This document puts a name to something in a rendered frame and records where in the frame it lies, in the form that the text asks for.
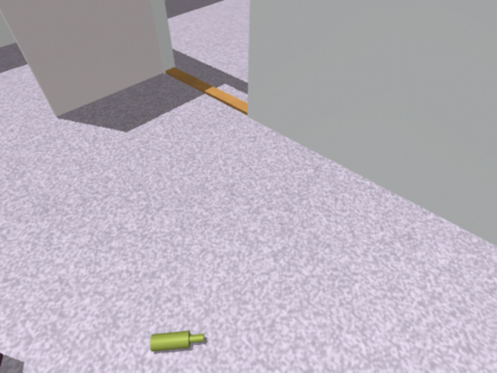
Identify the bottle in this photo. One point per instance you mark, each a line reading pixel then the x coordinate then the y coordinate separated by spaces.
pixel 175 340

